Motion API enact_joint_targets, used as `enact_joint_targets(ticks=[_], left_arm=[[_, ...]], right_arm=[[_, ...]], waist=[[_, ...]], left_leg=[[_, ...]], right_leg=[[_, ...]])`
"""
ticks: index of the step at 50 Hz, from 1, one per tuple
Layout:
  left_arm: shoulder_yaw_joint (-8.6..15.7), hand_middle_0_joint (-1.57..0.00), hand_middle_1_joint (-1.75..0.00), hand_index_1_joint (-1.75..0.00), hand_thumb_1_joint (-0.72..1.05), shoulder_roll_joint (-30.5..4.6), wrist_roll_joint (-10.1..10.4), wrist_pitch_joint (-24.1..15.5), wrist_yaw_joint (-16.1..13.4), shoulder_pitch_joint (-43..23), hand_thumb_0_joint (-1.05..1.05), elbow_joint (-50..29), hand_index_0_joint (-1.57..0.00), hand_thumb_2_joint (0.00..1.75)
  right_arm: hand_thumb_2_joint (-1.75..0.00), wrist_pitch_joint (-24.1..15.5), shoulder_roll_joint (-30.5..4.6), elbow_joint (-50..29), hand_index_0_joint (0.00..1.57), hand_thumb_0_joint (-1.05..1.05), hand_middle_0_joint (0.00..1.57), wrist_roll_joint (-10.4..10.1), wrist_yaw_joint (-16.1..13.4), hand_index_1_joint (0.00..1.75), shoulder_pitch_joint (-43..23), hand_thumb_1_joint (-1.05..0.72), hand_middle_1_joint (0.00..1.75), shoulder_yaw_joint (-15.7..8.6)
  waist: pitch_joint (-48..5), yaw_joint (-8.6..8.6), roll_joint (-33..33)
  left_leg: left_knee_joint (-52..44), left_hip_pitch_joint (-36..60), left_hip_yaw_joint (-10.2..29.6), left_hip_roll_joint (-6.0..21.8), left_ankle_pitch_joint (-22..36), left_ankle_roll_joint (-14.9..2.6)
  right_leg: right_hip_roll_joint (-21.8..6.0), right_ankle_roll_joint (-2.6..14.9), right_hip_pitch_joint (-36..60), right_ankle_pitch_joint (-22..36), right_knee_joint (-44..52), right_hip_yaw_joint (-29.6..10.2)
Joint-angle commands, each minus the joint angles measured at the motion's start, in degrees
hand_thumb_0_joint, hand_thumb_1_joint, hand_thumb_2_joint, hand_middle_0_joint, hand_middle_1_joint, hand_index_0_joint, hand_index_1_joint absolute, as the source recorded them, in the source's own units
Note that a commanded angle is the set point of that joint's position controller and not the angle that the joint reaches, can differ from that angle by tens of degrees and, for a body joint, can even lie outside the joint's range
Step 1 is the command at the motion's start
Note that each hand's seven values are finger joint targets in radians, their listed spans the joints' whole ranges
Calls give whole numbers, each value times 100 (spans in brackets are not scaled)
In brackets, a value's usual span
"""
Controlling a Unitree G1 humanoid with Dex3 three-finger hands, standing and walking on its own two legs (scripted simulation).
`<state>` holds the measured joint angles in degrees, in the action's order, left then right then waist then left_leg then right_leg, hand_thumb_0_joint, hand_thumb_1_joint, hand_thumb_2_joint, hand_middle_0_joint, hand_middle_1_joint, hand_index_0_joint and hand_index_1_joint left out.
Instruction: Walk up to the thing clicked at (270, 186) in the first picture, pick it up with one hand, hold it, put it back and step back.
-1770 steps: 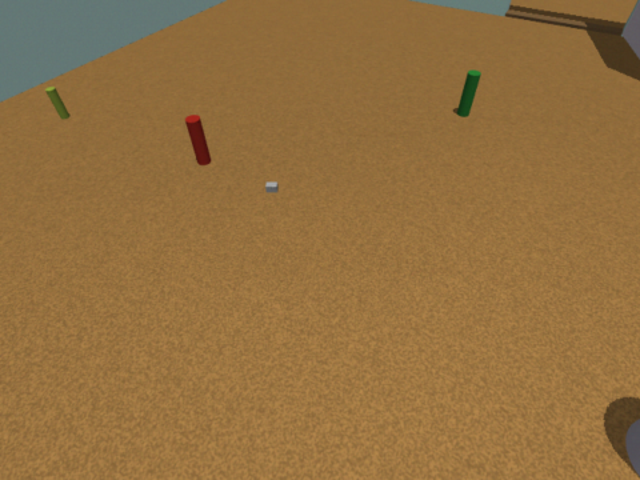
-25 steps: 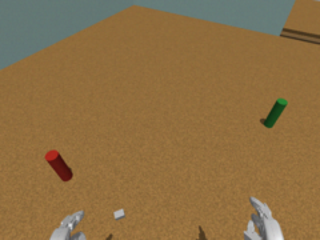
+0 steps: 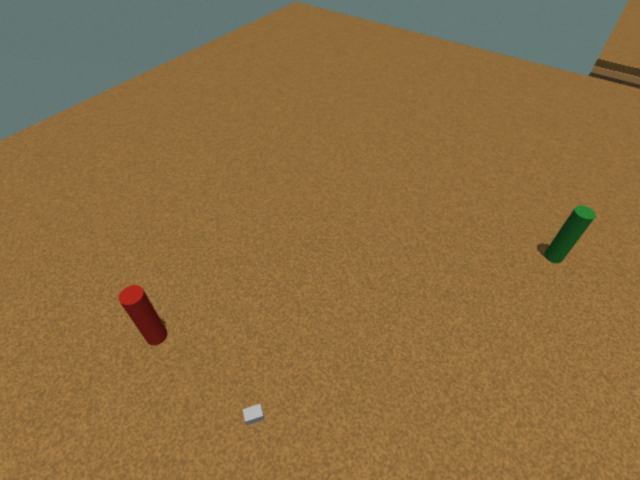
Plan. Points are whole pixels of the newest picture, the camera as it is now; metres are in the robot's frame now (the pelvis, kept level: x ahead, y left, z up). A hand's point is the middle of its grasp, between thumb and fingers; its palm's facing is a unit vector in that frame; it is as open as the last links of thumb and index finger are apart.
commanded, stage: stand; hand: left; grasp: from above
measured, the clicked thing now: (253, 414) +0.45 +0.21 -0.73
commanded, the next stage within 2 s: none
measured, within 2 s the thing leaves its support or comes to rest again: neither
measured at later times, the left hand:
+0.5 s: hand out of the picture +0.05 +0.23 -0.14, palm faces +0.04 -0.94 -0.33, open 7.4 cm
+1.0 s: hand out of the picture +0.06 +0.23 -0.13, palm faces +0.02 -0.94 -0.33, open 7.4 cm
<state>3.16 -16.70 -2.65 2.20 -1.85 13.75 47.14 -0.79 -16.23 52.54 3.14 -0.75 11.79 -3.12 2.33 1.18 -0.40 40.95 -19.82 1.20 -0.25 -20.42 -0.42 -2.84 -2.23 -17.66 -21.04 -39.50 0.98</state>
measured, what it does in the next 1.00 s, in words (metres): stands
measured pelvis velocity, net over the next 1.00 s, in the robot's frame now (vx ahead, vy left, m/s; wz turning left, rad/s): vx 0.00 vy -0.01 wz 0.00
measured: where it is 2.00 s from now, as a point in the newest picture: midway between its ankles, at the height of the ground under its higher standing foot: outside the picture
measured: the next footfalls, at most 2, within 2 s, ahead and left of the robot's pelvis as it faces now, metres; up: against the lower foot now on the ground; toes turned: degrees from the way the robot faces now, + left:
none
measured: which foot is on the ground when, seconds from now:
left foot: down 0.00-1.00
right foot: down 0.00-1.00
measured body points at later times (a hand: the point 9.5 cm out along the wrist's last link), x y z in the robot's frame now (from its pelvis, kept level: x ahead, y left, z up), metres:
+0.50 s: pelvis +0.00 -0.01 +0.03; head -0.01 -0.01 +0.48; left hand +0.05 +0.28 -0.11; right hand +0.08 -0.28 -0.11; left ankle +0.02 +0.12 -0.72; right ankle +0.00 -0.15 -0.72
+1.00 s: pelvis +0.00 -0.01 +0.03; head +0.00 -0.02 +0.48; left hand +0.06 +0.28 -0.11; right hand +0.06 -0.30 -0.11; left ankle +0.02 +0.12 -0.72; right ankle +0.00 -0.15 -0.72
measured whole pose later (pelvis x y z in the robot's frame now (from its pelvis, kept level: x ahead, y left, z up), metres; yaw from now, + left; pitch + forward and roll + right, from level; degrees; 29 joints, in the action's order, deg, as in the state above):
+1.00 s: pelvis +0.00 -0.01 +0.03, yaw +0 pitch -4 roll +0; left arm 1.8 -17.4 -1.3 -0.3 -1.0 7.6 66.0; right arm 0.3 -17.4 65.4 1.2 -0.9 7.9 -1.3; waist 3.6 0.2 0.6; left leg 20.6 -6.6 1.7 0.8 -10.1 1.0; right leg -1.7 -1.2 -4.6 -11.0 -19.6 1.9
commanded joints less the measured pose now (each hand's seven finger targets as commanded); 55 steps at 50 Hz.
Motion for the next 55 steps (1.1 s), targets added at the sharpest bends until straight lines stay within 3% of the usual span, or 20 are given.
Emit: enact_joint_targets(ticks=[1, 4, 6, 13, 17, 23, 26, 31, 41, 43, 49, 50, 52, 55], left_arm=[[198, -20, -30, -30, 90, -785, 71, -268, -51, -277, 0, -88, -20, 90], [180, -20, -30, -30, 90, -818, 89, -265, -61, -225, 0, 295, -20, 90], [184, -20, -30, -30, 90, -900, 89, -292, -75, -228, 0, 499, -20, 90], [117, -20, -30, -30, 90, -941, 79, -283, -89, -380, 0, 1007, -20, 90], [88, -20, -30, -30, 90, -952, 90, -299, -81, -442, 0, 1182, -20, 90], [84, -20, -30, -30, 90, -1065, 75, -307, -47, -535, 0, 1337, -20, 90], [87, -20, -30, -30, 90, -1092, 88, -335, -44, -639, 0, 1354, -20, 90], [81, -20, -30, -30, 90, -1122, 115, -336, -20, -704, 0, 1434, -20, 90], [42, -20, -30, -30, 90, -1146, 135, -355, -2, -757, 0, 1535, -20, 90], [54, -20, -30, -30, 90, -1187, 140, -335, 9, -788, 0, 1552, -20, 90], [48, -20, -30, -30, 90, -1241, 149, -337, 20, -828, 0, 1571, -20, 90], [45, -20, -30, -30, 90, -1216, 154, -348, 30, -827, 0, 1553, -20, 90], [34, -20, -30, -30, 90, -1197, 155, -334, 41, -792, 0, 1579, -20, 90], [48, -20, -30, -30, 90, -1244, 161, -341, 41, -881, 0, 1573, -20, 90]], right_arm=[[-90, -213, -1004, -275, 20, 0, 20, -41, -91, 30, -338, -90, 30, -202], [-90, -164, -1032, -76, 20, 0, 20, -76, -125, 30, -377, -90, 30, -182], [-90, -153, -1034, 65, 20, 0, 20, -105, -150, 30, -302, -90, 30, -179], [-90, -70, -1006, 426, 20, 0, 20, -155, -158, 30, -398, -90, 30, -125], [-90, -59, -1025, 558, 20, 0, 20, -162, -146, 30, -475, -90, 30, -121], [-90, 0, -1067, 688, 20, 0, 20, -162, -90, 30, -565, -90, 30, -113], [-90, -6, -1069, 732, 20, 0, 20, -167, -78, 30, -542, -90, 30, -104], [-90, -30, -1102, 816, 20, 0, 20, -172, -71, 30, -577, -90, 30, -68], [-90, -38, -1214, 924, 20, 0, 20, -192, -70, 30, -584, -90, 30, -18], [-90, -41, -1250, 935, 20, 0, 20, -185, -74, 30, -580, -90, 30, -21], [-90, -37, -1238, 965, 20, 0, 20, -196, -64, 30, -578, -90, 30, 3], [-90, -50, -1277, 964, 20, 0, 20, -195, -62, 30, -558, -90, 30, 13], [-90, -47, -1302, 980, 20, 0, 20, -201, -61, 30, -614, -90, 30, 14], [-90, -62, -1262, 980, 20, 0, 20, -193, -63, 30, -605, -90, 30, 33]], waist=[[-395, 46, 412], [-250, 46, 355], [-385, 2, 160], [-30, -29, -2], [-56, -30, 82], [251, -44, 102], [22, -81, -6], [32, -61, 214], [-35, -60, 85], [-50, -80, 122], [7, -101, 37], [-141, -91, 155], [7, -75, 184], [-118, -97, 150]], left_leg=[[-1460, 504, 813, 534, 1111, -306], [-1743, 548, 815, 550, 1070, -266], [-1565, 932, 644, 521, 1881, -228], [-1973, 1051, 548, 494, 1532, -129], [-2075, 1159, 525, 516, 1621, -107], [-2361, 948, 552, 493, 742, -80], [-2308, 1092, 507, 519, 1127, -99], [-2447, 971, 538, 546, 991, -68], [-2392, 1145, 493, 609, 1538, -65], [-2473, 1073, 489, 594, 1221, -59], [-2488, 1115, 486, 615, 1264, -56], [-2472, 1154, 465, 621, 1313, -65], [-2540, 1096, 505, 617, 1024, -46], [-2508, 1164, 462, 645, 1365, -53]], right_leg=[[-157, 330, 349, 928, 856, -245], [-187, 311, 615, 1037, 1165, -241], [-298, 323, 759, 1596, 1313, -296], [-339, 262, 935, 1335, 1839, -311], [-377, 253, 1068, 1354, 2037, -341], [-327, 224, 950, 649, 2304, -338], [-417, 259, 1108, 913, 2336, -411], [-390, 246, 1218, 999, 2313, -367], [-431, 257, 1293, 1311, 2389, -387], [-410, 273, 1291, 1123, 2399, -392], [-409, 277, 1188, 1053, 2436, -410], [-435, 279, 1300, 1244, 2413, -422], [-395, 272, 1153, 996, 2415, -391], [-427, 296, 1246, 1299, 2365, -401]])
